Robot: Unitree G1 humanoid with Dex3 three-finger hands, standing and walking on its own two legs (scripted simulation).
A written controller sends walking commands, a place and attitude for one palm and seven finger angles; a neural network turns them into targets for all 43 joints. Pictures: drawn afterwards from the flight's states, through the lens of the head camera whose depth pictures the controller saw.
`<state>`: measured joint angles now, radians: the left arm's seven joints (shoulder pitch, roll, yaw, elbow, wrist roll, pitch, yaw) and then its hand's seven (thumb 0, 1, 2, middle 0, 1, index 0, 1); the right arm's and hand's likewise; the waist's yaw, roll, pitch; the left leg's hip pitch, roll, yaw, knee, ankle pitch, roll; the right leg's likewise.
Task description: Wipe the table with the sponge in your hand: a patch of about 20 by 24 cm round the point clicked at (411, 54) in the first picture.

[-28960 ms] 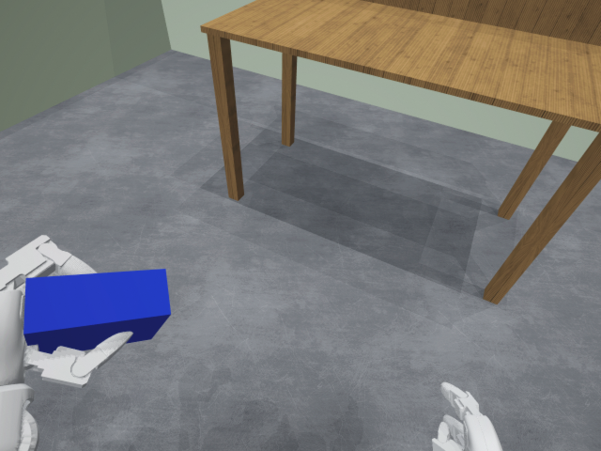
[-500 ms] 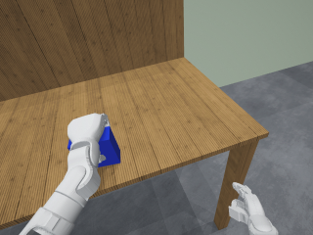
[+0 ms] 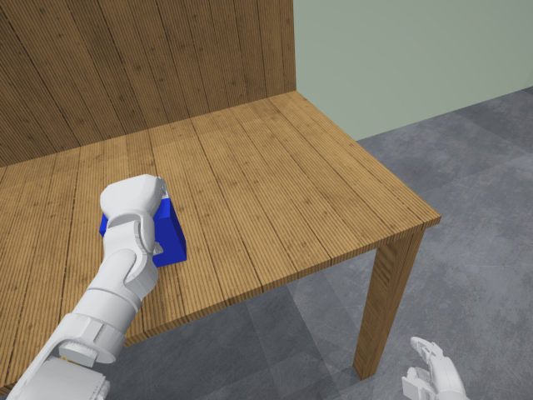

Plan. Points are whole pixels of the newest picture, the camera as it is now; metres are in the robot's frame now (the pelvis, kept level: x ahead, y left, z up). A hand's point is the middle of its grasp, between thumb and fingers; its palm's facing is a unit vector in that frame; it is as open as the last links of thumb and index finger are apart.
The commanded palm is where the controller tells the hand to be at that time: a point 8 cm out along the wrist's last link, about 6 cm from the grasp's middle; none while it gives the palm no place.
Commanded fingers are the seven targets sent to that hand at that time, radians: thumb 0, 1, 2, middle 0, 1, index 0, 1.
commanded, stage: wipe forward along the third lane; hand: left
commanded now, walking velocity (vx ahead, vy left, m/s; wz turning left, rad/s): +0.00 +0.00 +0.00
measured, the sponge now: (150, 244) +0.34 +0.24 +0.07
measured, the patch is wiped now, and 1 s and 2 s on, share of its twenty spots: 0.95 0.95 0.95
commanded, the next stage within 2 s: wipe back along the third lane in 0.86 s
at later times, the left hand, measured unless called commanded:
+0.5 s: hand (142, 200) +0.41 +0.27 +0.12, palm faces -0.04 -0.04 -1.00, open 9.1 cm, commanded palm +0.39 +0.28 +0.16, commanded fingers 0.00 0.10 1.30 -1.20 -1.60 -1.20 -1.60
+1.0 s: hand (133, 182) +0.45 +0.30 +0.12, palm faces -0.05 -0.05 -1.00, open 9.1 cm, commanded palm +0.43 +0.30 +0.16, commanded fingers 0.00 0.10 1.30 -1.20 -1.60 -1.20 -1.60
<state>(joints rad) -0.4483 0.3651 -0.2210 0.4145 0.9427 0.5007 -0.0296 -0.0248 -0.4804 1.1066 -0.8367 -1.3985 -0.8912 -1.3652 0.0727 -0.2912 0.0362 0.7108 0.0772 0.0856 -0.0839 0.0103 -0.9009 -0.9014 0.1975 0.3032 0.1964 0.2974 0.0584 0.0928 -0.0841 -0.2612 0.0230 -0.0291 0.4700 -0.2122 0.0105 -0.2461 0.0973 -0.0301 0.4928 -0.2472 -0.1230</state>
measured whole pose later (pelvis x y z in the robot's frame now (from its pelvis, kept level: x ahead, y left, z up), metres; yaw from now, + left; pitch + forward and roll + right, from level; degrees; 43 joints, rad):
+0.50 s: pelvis +0.00 +0.02 +0.00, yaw +0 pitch +4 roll +1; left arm -0.64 0.40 -0.15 0.72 0.96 0.36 0.01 -0.01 -0.49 1.12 -0.84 -1.39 -0.89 -1.38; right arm 0.18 -0.29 0.01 0.74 0.08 0.09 -0.08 0.01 -0.90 -0.90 0.20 0.30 0.20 0.30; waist 0.01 0.08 -0.10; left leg -0.34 0.01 -0.03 0.48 -0.21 0.00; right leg -0.31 0.09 -0.02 0.48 -0.24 -0.09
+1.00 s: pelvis +0.02 +0.06 +0.00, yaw +0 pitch +7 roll -1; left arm -0.83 0.38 -0.15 0.93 1.00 0.34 0.06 -0.01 -0.49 1.13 -0.84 -1.39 -0.88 -1.39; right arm 0.19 -0.27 0.02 0.73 0.07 0.10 -0.06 0.01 -0.90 -0.90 0.20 0.30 0.20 0.30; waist -0.01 0.05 -0.12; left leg -0.37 -0.03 -0.02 0.48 -0.22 0.03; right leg -0.33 0.05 -0.01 0.44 -0.23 -0.04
